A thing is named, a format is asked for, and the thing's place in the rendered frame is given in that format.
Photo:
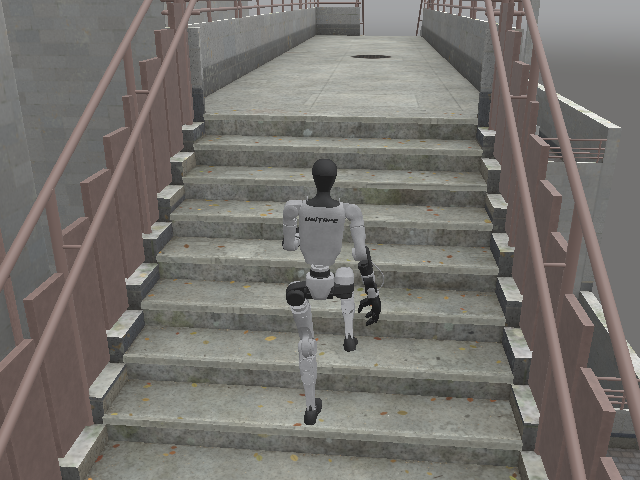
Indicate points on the stairs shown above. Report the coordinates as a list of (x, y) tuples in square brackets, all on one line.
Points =
[(353, 402)]

